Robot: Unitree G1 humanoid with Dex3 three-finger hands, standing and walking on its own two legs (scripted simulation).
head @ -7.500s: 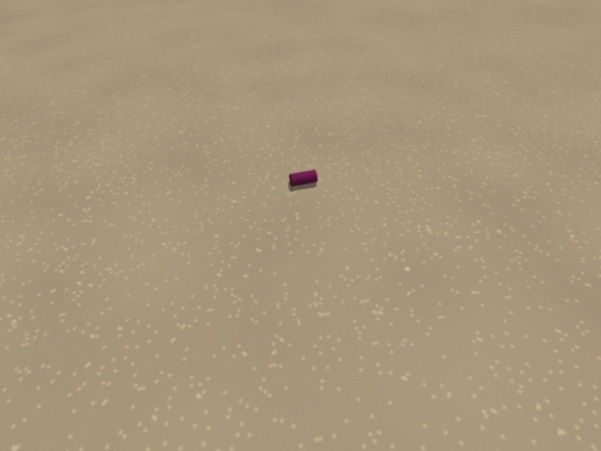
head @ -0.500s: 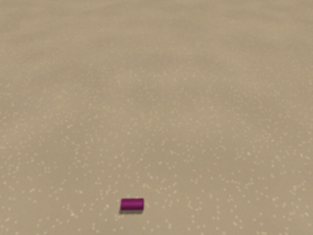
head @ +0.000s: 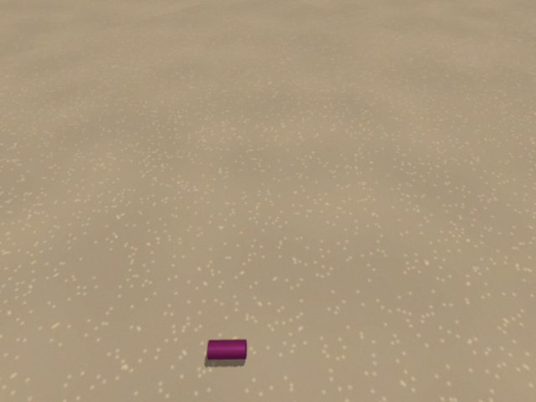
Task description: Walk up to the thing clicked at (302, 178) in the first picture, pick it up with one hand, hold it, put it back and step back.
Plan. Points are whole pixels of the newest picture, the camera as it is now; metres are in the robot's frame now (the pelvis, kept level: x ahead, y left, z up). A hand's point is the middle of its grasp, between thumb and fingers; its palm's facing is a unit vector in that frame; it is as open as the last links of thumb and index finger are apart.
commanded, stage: stand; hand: left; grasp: from above
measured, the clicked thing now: (227, 349) +0.45 +0.19 -0.75
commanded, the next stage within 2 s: rise first in 1.18 s
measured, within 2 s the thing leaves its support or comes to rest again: neither
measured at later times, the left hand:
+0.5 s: hand out of the picture +0.07 +0.25 -0.16, palm faces -0.02 -0.94 -0.34, open 7.3 cm
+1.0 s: hand out of the picture +0.07 +0.26 -0.16, palm faces -0.02 -0.94 -0.34, open 7.3 cm
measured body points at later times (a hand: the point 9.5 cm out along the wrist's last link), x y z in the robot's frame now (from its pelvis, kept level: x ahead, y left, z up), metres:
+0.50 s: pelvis +0.00 +0.00 +0.00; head +0.01 +0.00 +0.45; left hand +0.08 +0.30 -0.13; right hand +0.08 -0.30 -0.13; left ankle +0.00 +0.13 -0.75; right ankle -0.02 -0.13 -0.75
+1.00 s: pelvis +0.00 +0.00 +0.00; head +0.01 +0.00 +0.45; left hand +0.07 +0.30 -0.13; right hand +0.08 -0.30 -0.13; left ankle +0.00 +0.13 -0.75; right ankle -0.02 -0.13 -0.75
